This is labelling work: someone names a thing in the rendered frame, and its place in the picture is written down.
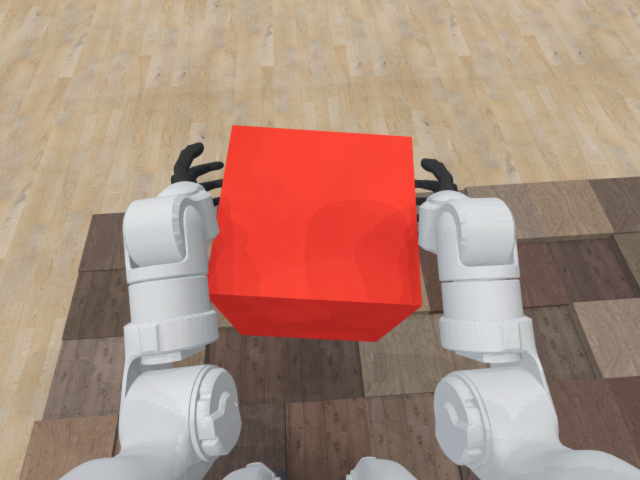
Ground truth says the right robot hand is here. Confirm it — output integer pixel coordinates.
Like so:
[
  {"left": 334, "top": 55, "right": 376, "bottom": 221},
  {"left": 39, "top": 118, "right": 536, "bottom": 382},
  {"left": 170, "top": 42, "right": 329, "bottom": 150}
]
[{"left": 415, "top": 158, "right": 458, "bottom": 234}]

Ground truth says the robot right forearm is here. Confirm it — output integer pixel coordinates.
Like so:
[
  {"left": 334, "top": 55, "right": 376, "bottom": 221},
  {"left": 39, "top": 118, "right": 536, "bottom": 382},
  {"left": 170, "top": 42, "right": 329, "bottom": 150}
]
[{"left": 418, "top": 190, "right": 559, "bottom": 435}]

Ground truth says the robot left forearm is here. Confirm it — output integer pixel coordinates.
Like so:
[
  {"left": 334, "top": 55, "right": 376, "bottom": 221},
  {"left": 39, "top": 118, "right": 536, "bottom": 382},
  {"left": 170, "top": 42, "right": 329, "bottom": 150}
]
[{"left": 118, "top": 181, "right": 220, "bottom": 445}]

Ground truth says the left robot hand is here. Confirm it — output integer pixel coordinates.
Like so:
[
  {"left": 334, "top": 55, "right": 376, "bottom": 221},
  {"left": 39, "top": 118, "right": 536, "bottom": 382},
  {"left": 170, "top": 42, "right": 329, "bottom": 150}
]
[{"left": 171, "top": 142, "right": 224, "bottom": 217}]

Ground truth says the right robot upper arm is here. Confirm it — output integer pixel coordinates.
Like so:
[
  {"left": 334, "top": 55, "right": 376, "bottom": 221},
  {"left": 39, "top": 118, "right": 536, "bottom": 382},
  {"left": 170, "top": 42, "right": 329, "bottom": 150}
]
[{"left": 434, "top": 366, "right": 640, "bottom": 480}]

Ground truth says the left robot upper arm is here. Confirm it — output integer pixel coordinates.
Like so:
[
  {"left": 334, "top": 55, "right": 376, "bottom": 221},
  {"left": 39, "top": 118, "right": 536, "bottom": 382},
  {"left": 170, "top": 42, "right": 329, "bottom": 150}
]
[{"left": 59, "top": 364, "right": 242, "bottom": 480}]

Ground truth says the robot shin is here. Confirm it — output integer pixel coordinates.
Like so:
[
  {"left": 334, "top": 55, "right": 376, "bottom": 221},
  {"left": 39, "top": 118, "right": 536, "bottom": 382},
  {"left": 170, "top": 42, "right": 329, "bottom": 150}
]
[
  {"left": 246, "top": 462, "right": 273, "bottom": 473},
  {"left": 353, "top": 457, "right": 377, "bottom": 470}
]

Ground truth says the carton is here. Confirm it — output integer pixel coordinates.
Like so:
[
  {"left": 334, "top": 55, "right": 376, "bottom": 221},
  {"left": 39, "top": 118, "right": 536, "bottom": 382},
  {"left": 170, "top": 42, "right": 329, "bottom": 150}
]
[{"left": 207, "top": 125, "right": 422, "bottom": 342}]

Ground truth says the left robot shin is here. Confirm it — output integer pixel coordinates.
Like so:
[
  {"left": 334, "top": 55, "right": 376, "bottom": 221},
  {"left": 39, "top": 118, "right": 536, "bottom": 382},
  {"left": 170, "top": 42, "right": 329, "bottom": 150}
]
[{"left": 246, "top": 462, "right": 273, "bottom": 473}]

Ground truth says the right robot shin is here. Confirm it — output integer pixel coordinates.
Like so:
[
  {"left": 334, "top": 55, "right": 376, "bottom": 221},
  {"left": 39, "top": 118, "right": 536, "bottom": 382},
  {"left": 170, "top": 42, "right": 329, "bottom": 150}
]
[{"left": 353, "top": 457, "right": 377, "bottom": 470}]

